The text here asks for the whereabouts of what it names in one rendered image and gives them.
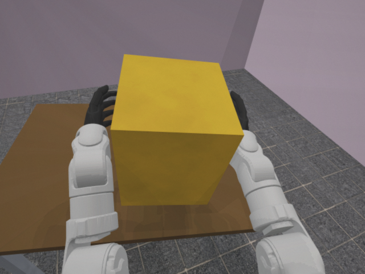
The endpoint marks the left robot upper arm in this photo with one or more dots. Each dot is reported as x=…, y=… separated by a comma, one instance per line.
x=109, y=258

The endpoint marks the table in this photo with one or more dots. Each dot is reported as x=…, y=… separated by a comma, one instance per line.
x=35, y=202

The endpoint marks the right robot hand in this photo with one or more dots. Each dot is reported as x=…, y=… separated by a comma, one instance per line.
x=240, y=110

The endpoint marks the carton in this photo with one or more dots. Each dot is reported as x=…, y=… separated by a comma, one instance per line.
x=174, y=131

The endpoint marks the right robot upper arm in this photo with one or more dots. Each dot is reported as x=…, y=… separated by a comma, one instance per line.
x=291, y=253

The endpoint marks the robot right forearm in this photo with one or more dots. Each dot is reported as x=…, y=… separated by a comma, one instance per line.
x=270, y=211

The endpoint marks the robot left forearm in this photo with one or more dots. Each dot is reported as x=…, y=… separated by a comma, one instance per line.
x=90, y=178

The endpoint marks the left robot hand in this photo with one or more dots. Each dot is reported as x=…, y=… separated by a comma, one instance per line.
x=95, y=113

